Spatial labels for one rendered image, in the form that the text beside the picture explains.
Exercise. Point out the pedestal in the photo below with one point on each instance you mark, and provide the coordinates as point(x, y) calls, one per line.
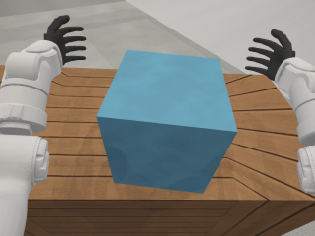
point(255, 190)

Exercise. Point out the robot right upper arm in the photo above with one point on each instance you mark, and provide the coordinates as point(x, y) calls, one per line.
point(306, 169)

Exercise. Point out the left robot hand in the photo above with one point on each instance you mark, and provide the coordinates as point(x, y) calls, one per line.
point(55, 35)

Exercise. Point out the right robot hand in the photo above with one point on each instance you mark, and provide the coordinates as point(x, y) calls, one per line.
point(280, 54)

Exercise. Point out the robot left upper arm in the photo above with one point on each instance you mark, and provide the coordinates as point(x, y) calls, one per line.
point(24, 161)

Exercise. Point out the robot right forearm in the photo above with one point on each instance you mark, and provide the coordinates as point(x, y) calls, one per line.
point(296, 77)

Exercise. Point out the carton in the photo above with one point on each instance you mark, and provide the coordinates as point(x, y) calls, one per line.
point(166, 121)

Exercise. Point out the robot left forearm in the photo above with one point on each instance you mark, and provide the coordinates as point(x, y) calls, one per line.
point(25, 88)

